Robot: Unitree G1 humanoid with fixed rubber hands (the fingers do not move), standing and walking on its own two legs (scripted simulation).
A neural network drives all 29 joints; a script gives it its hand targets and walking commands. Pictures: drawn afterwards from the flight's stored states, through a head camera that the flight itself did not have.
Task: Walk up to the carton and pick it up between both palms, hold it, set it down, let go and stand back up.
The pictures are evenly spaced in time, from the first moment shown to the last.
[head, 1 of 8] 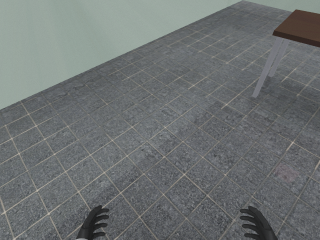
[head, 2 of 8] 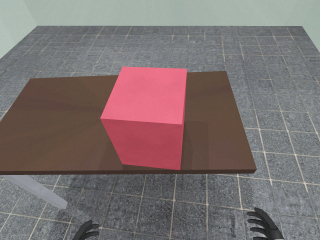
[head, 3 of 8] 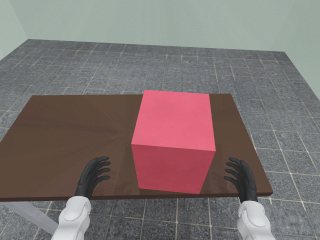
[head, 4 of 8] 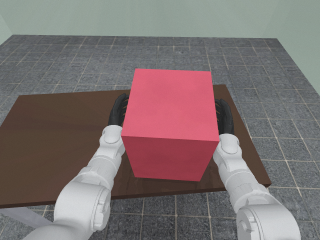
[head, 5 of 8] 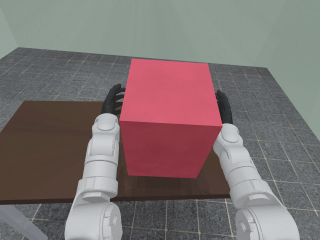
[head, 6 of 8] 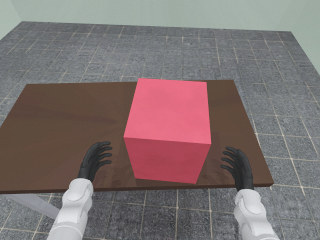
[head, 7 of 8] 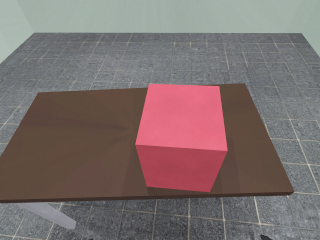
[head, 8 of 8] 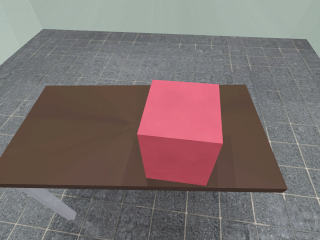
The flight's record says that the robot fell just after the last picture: no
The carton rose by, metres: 0.21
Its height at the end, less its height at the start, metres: +0.00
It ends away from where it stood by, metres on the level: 0.01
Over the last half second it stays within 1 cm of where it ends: yes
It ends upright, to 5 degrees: yes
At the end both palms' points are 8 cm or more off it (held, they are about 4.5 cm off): yes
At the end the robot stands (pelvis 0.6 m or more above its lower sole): yes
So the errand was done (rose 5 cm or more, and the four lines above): yes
